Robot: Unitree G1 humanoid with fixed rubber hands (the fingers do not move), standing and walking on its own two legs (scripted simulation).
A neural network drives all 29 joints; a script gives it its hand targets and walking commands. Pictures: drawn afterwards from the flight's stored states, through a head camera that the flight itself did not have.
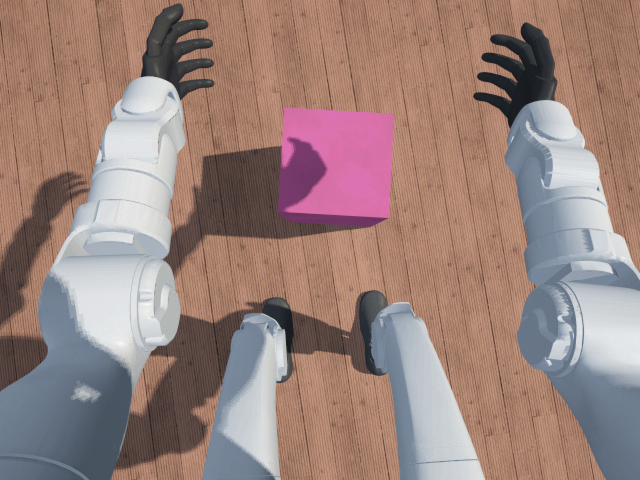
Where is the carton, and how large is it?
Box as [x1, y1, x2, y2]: [278, 108, 393, 226]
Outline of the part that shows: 284,108 278,211 288,221 371,226 387,218 389,204 393,114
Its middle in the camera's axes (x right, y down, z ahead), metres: +0.03 -0.13 +0.86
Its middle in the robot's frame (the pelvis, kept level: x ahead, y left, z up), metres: +0.51 -0.04 -0.52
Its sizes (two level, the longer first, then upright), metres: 0.210 0.200 0.250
